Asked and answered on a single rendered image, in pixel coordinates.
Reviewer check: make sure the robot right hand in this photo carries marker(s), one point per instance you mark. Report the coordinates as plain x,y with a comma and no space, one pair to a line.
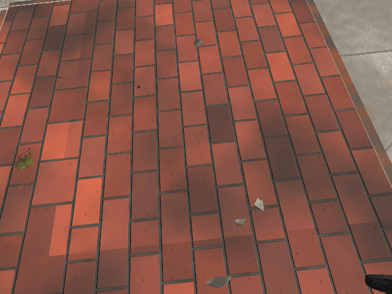
380,282

